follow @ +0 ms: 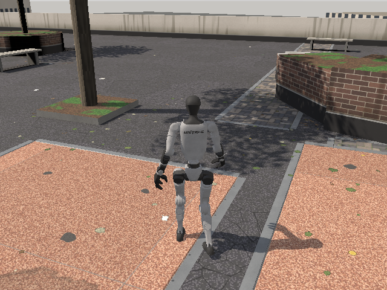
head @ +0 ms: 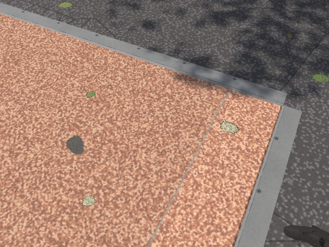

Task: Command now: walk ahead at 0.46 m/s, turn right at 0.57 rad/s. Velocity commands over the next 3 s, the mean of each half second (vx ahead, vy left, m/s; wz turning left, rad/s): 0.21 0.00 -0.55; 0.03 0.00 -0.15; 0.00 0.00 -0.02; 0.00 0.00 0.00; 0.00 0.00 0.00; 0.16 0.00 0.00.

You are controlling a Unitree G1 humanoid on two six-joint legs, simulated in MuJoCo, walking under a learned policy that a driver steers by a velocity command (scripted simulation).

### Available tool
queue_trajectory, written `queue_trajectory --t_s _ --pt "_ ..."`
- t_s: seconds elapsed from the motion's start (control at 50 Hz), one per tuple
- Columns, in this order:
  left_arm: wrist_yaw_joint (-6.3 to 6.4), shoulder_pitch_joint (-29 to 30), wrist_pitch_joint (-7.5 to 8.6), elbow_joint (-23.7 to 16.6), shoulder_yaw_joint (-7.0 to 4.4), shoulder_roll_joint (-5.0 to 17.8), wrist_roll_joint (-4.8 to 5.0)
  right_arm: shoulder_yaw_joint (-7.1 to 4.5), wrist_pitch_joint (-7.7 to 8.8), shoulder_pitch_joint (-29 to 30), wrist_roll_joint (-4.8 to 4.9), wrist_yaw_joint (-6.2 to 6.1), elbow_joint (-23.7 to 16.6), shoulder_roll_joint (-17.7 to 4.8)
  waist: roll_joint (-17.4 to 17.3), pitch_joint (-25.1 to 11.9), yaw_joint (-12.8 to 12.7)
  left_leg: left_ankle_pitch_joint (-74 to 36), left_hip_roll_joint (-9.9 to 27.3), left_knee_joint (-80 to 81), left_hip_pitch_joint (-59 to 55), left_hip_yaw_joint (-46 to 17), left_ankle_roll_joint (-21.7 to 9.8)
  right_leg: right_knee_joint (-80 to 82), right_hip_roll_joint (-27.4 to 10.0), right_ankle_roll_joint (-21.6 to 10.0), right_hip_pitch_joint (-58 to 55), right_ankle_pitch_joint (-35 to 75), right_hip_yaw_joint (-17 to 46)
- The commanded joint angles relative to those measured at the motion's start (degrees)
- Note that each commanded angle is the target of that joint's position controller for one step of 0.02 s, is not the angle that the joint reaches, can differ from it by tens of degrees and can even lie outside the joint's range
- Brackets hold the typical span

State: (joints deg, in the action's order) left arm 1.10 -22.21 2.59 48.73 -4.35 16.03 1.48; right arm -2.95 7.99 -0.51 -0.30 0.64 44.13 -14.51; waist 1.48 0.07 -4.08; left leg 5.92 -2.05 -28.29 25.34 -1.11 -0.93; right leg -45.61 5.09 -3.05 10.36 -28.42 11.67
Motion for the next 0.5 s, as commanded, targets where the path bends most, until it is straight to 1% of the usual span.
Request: queue_trajectory --t_s 0.02,0.04,0.06,0.08,0.1,0.12,0.14,0.18,0.22,0.26,0.28,0.32,0.36,0.38,0.4,0.42,0.44,0.46,0.48,0.5 --pt "0.10 0.38 1.24 -6.18 -1.04 8.57 0.70 -2.81 -0.79 -15.57 0.34 -0.49 -0.40 -8.30 -10.53 -9.78 8.88 10.99 24.65 9.93 -39.63 -33.02 -11.65 -27.97 -4.93 1.31 35.70 -1.07 -1.15" --pt "0.40 3.20 0.73 -6.76 -1.34 8.42 0.10 -2.27 -1.21 -11.73 -0.29 -0.51 -1.16 -7.25 -5.45 -5.29 7.44 -3.00 22.44 9.82 -31.59 -24.25 -10.26 -27.65 -6.75 2.31 33.15 2.47 -3.09" --pt "0.50 4.52 0.35 -7.34 -1.68 7.97 -0.67 -1.89 -1.55 -9.34 -0.55 -0.39 -1.02 -6.06 -4.42 -2.50 5.97 -15.75 20.34 9.79 -25.49 -18.05 -9.84 -25.50 -7.85 3.05 31.06 3.85 -3.82" --pt "0.35 3.67 -0.28 -7.70 -1.92 6.90 -0.67 -1.60 -1.63 -8.39 -0.97 -0.32 -0.78 -5.57 -5.95 -2.16 4.19 -23.54 18.71 9.90 -21.63 -12.97 -9.15 -23.75 -9.24 3.34 27.98 4.37 -4.37" --pt "0.22 2.93 -0.93 -8.00 -1.78 5.39 -0.33 -1.67 -1.63 -7.93 -0.90 -0.20 -0.36 -5.59 -7.33 -2.02 3.48 -27.34 17.37 10.80 -19.10 -9.26 -9.13 -22.01 -9.60 3.69 26.02 4.79 -5.74" --pt "0.11 3.36 -1.45 -8.83 -1.50 4.06 -0.15 -1.93 -1.64 -7.67 -0.70 -0.24 0.04 -6.36 -8.22 -1.91 3.23 -30.32 16.89 11.84 -17.88 -6.54 -9.87 -20.22 -9.54 4.18 25.80 5.95 -7.13" --pt "0.07 4.46 -1.86 -9.94 -1.29 3.33 -0.11 -2.31 -1.76 -7.33 -0.58 -0.48 0.35 -7.53 -8.45 -1.82 3.05 -32.37 17.13 12.74 -17.40 -4.59 -10.58 -17.66 -9.72 4.64 26.32 7.74 -7.76" --pt "-0.23 6.08 -2.36 -11.55 -0.94 2.62 -0.22 -2.98 -2.43 -6.87 -0.28 -1.19 0.57 -9.34 -8.03 -3.08 3.10 -33.66 17.72 13.75 -17.78 -1.31 -11.29 -11.90 -10.11 4.97 25.77 13.17 -8.67" --pt "-0.93 7.89 -2.42 -12.60 -0.81 2.68 -0.36 -3.11 -3.36 -5.92 0.16 -1.79 0.39 -9.91 -7.54 -4.17 3.58 -31.49 17.05 14.13 -17.82 2.71 -10.71 -5.68 -10.02 4.65 22.85 20.10 -10.00" --pt "-1.77 10.75 -2.43 -13.86 -0.82 2.83 -0.55 -3.08 -4.06 -5.84 0.49 -2.11 0.55 -10.28 -7.24 -3.97 4.44 -28.68 16.48 13.67 -17.88 5.86 -9.72 0.12 -9.43 3.90 20.03 24.47 -11.42" --pt "-2.20 12.15 -2.50 -14.57 -0.91 3.10 -0.63 -3.13 -4.34 -6.30 0.71 -2.13 0.78 -10.60 -7.19 -3.73 4.93 -27.21 16.52 13.06 -18.51 6.71 -9.27 2.48 -9.09 3.49 19.19 25.18 -11.98" --pt "-2.99 14.27 -2.80 -16.16 -1.30 4.02 -0.76 -3.40 -4.89 -7.13 1.33 -2.03 1.17 -11.70 -7.32 -3.08 5.42 -25.08 17.57 10.96 -20.45 7.09 -8.51 6.00 -8.64 2.48 18.45 23.22 -12.64" --pt "-3.51 14.58 -3.10 -17.34 -1.90 5.22 -0.83 -3.80 -5.46 -7.20 2.10 -2.01 1.25 -12.87 -7.73 -2.73 4.96 -25.10 18.72 6.99 -22.28 6.90 -7.54 9.36 -7.67 0.96 17.33 19.02 -13.57" --pt "-3.62 13.16 -3.13 -17.29 -2.27 5.72 -0.89 -3.90 -5.70 -6.76 2.51 -2.09 1.13 -13.08 -7.57 -3.16 3.92 -26.61 18.35 3.40 -22.71 7.53 -6.54 12.77 -6.54 -0.07 14.90 19.19 -14.54" --pt "-3.35 9.65 -2.91 -16.38 -2.91 6.60 -1.14 -3.73 -5.87 -7.17 2.75 -2.13 1.37 -12.38 -5.98 -4.77 2.07 -27.32 16.29 -3.42 -21.05 8.98 -4.87 18.29 -4.48 -1.60 8.20 23.20 -15.29" --pt "-2.28 5.25 -2.75 -15.60 -4.39 10.91 -1.46 -3.19 -5.72 -10.76 1.68 -1.82 1.95 -10.69 0.56 -8.26 0.80 -19.14 12.08 -14.58 -14.87 10.95 -1.20 21.24 -6.94 -4.37 -3.11 42.30 -10.01" --pt "-0.86 4.21 -2.89 -16.75 -5.15 16.90 -2.25 -1.45 -5.29 -13.33 -1.72 -1.01 0.05 -6.18 15.89 -12.57 3.49 24.87 4.95 -34.25 4.80 12.23 3.23 16.76 -22.98 -13.04 -19.19 71.77 9.88" --pt "-1.12 5.01 -2.41 -18.51 -3.73 14.47 -2.54 -0.89 -5.01 -13.53 -0.90 -0.36 -0.26 -7.23 13.34 -22.42 1.88 36.58 2.00 -45.53 10.19 0.89 3.94 19.69 -30.42 -21.72 -21.49 65.10 20.65" --pt "-1.63 6.26 -2.02 -18.45 -2.71 10.75 -2.39 -1.91 -5.52 -8.92 1.18 -0.17 -0.35 -10.56 5.85 -19.34 0.05 32.41 4.29 -47.45 11.57 -1.95 3.71 21.02 -26.67 -19.30 -17.63 60.17 14.78" --pt "-1.69 9.04 -1.67 -17.71 -1.99 8.81 -1.74 -1.70 -6.16 -7.58 1.61 -0.50 -0.65 -9.77 3.60 -14.73 1.56 28.67 5.96 -44.31 12.44 -1.89 3.25 21.11 -23.27 -15.41 -13.22 53.72 9.19"
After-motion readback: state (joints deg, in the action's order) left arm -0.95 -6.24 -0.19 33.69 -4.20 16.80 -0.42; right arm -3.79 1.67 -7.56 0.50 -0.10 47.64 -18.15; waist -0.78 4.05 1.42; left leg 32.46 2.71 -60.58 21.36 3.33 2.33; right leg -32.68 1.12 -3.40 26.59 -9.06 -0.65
